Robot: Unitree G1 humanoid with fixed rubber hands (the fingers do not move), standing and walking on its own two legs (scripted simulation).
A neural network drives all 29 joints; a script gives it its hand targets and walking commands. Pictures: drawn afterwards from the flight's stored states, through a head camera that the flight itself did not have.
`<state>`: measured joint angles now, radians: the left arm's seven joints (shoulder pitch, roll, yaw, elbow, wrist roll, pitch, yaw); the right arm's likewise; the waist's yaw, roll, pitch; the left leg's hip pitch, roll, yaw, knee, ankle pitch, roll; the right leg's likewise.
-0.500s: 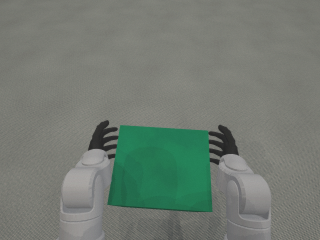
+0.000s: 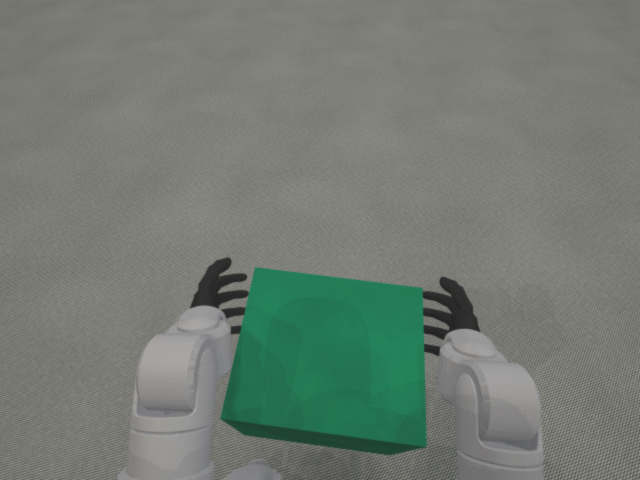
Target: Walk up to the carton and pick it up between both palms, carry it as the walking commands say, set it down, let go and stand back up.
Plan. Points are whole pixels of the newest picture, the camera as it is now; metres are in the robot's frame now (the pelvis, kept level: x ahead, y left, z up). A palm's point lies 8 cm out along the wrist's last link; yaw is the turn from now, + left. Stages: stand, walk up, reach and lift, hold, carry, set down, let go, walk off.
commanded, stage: carry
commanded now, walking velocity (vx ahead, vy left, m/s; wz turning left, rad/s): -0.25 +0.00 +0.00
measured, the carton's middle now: (326, 367) +0.27 -0.01 -0.01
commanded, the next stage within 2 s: none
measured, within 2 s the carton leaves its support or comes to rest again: neither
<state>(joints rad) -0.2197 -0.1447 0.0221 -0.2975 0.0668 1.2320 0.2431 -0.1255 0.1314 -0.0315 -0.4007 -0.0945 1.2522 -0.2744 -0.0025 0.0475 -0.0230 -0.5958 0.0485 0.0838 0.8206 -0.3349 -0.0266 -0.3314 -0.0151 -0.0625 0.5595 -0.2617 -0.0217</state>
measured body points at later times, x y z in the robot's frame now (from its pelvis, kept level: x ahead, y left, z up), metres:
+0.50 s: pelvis -0.21 +0.08 +0.00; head -0.21 +0.08 +0.45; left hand +0.05 +0.25 +0.08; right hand +0.08 -0.03 +0.08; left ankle -0.19 +0.16 -0.73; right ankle -0.18 -0.04 -0.69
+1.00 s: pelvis -0.34 +0.21 -0.01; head -0.34 +0.22 +0.44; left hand -0.07 +0.38 +0.08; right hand -0.05 +0.09 +0.08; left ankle -0.29 +0.32 -0.73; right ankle -0.30 +0.06 -0.68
